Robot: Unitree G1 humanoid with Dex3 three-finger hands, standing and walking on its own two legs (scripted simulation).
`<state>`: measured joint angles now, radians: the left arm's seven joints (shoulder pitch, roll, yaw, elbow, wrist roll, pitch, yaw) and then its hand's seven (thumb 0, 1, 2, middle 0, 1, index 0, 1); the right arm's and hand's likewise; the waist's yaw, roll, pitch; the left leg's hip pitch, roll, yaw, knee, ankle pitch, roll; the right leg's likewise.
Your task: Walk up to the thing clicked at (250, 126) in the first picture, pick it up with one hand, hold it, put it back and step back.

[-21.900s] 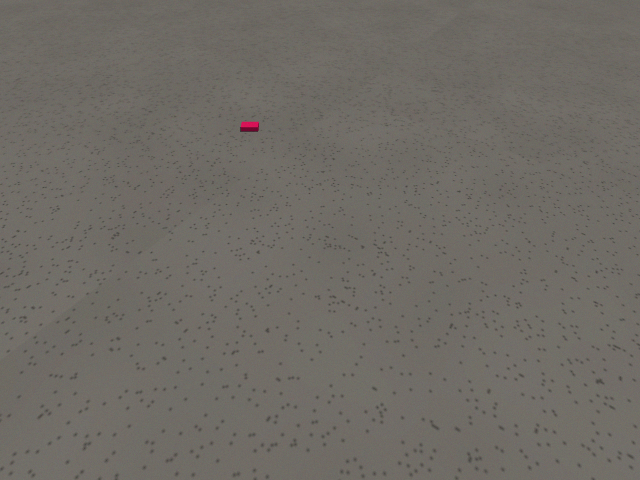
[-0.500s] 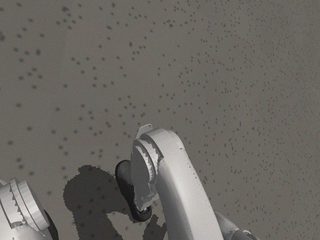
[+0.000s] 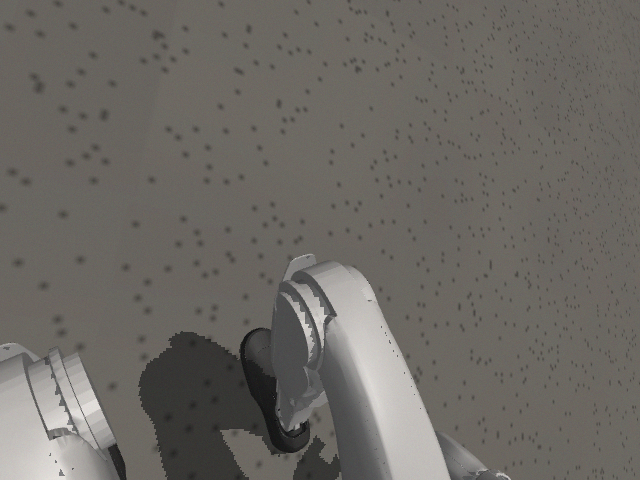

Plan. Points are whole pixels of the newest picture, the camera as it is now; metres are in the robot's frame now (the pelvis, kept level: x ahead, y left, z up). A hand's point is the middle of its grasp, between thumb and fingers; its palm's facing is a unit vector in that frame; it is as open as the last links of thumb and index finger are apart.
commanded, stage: settle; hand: left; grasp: from above
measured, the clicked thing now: out of the picture +0.44 +0.38 -0.29
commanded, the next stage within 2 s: lift in 0.56 s
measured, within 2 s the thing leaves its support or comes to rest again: leaves its support in 0.04 s
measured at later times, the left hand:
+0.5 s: hand out of the picture +0.43 +0.37 -0.16, palm faces -0.43 -0.16 -0.89, open 8.7 cm
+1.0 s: hand out of the picture +0.39 +0.38 -0.09, palm faces -0.45 -0.17 -0.87, open 8.7 cm
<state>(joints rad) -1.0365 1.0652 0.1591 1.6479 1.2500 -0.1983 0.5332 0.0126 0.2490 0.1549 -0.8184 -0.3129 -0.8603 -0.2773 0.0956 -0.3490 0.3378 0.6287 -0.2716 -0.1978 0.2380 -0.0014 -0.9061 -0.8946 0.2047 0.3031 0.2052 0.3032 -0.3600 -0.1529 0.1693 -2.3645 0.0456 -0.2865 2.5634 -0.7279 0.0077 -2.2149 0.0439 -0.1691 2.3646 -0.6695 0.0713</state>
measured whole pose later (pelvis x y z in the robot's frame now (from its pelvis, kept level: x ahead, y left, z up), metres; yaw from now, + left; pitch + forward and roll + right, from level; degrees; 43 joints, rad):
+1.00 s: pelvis -0.01 -0.01 +0.05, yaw +8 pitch +34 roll -9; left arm -0.83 0.77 0.12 1.13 1.14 -0.15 0.12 0.01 0.25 0.07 -0.89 -0.23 -0.92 -0.21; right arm 0.19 -0.30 0.06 0.67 -0.08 0.02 0.14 0.00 -0.91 -0.89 0.21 0.30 0.21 0.30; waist -0.20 0.02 -0.05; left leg -2.29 0.03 -0.14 2.34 -0.66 0.01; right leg -2.18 -0.01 -0.06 2.25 -0.66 0.05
